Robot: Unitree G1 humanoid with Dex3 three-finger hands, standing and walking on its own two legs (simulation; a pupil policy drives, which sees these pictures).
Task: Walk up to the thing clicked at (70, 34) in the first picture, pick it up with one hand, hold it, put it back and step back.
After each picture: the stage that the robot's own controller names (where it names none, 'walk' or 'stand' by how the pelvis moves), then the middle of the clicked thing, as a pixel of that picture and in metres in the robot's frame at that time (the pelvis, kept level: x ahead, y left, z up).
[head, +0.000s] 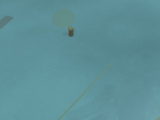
stand; (70, 31) +1.64 +0.19 -0.72
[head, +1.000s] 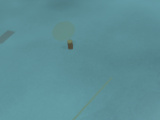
walk; (70, 44) +1.51 +0.34 -0.72
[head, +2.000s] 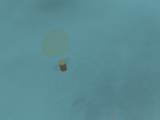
walk; (62, 65) +1.00 +0.32 -0.72
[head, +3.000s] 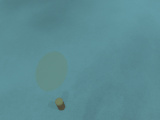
walk; (60, 104) +0.60 +0.29 -0.72
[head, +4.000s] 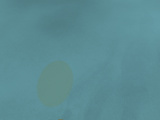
walk; out of the picture +0.42 +0.22 -0.70
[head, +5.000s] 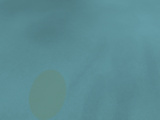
stand; out of the picture +0.35 +0.23 -0.72
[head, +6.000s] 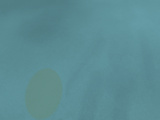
stand; out of the picture +0.33 +0.25 -0.73
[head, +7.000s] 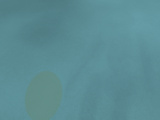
stand; out of the picture +0.33 +0.25 -0.73
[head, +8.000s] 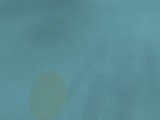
stand; out of the picture +0.34 +0.23 -0.73
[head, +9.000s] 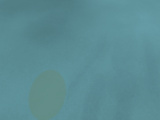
stand; out of the picture +0.34 +0.23 -0.73
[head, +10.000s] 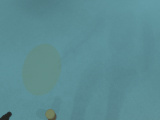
go down; (51, 115) +0.37 +0.23 -0.68
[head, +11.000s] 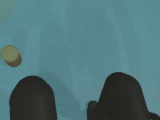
go down; (12, 57) +0.43 +0.28 -0.29
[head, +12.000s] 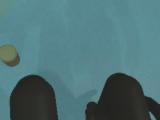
close in; (9, 56) +0.42 +0.29 -0.28
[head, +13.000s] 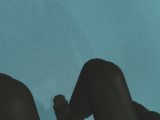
close; out of the picture +0.40 +0.32 -0.22
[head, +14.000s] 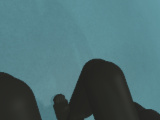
close; out of the picture +0.39 +0.32 -0.22
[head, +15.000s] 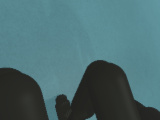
lift; out of the picture +0.37 +0.29 -0.22
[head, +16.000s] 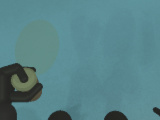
lift; (28, 85) +0.32 +0.20 -0.01
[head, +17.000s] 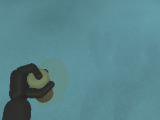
hold; (41, 86) +0.33 +0.17 +0.02
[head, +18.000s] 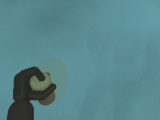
hold; (43, 89) +0.33 +0.17 +0.00
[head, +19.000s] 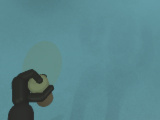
crouch; (41, 91) +0.33 +0.17 -0.06
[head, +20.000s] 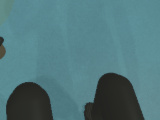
lower; out of the picture +0.46 +0.28 -0.11
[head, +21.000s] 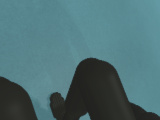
lower; out of the picture +0.41 +0.33 -0.23
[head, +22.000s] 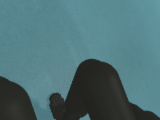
lower; out of the picture +0.40 +0.33 -0.23
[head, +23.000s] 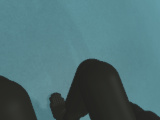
lower; out of the picture +0.40 +0.33 -0.23
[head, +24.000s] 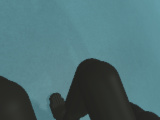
lower; out of the picture +0.40 +0.33 -0.22
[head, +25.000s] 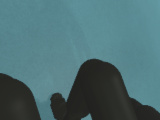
open; out of the picture +0.39 +0.32 -0.23
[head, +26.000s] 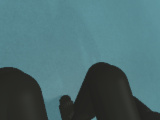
stand; out of the picture +0.39 +0.31 -0.23
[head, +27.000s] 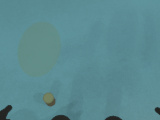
stand; (49, 99) +0.40 +0.22 -0.56
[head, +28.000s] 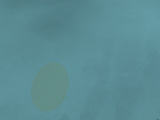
stand; out of the picture +0.38 +0.21 -0.67
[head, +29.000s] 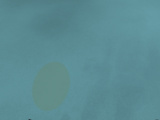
stand; out of the picture +0.37 +0.21 -0.67
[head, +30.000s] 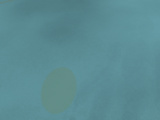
stand; out of the picture +0.40 +0.19 -0.72
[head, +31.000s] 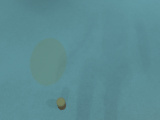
walk; (61, 103) +0.45 +0.16 -0.70
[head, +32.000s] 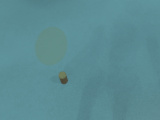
walk; (63, 78) +0.70 +0.24 -0.70
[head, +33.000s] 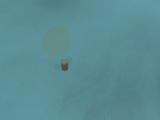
stand; (64, 65) +0.99 +0.23 -0.70
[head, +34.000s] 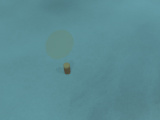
stand; (67, 68) +0.98 +0.22 -0.72
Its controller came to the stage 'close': yes
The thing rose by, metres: 0.71
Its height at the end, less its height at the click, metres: +0.00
